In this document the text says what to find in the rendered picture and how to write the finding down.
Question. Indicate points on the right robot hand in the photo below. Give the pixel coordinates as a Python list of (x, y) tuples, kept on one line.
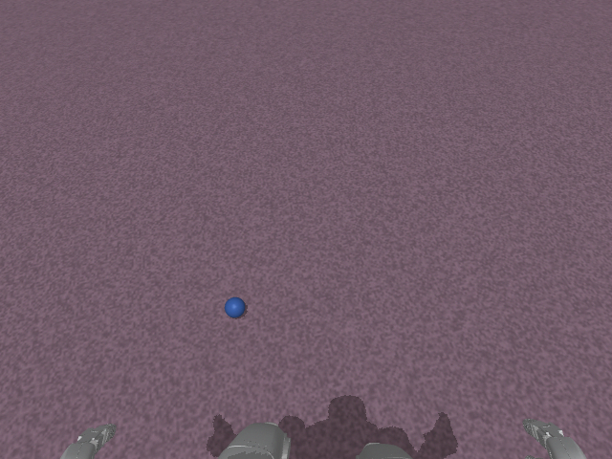
[(551, 438)]

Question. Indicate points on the ball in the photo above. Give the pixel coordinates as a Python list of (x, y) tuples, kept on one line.
[(235, 307)]

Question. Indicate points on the left robot hand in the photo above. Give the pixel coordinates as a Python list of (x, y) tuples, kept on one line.
[(89, 442)]

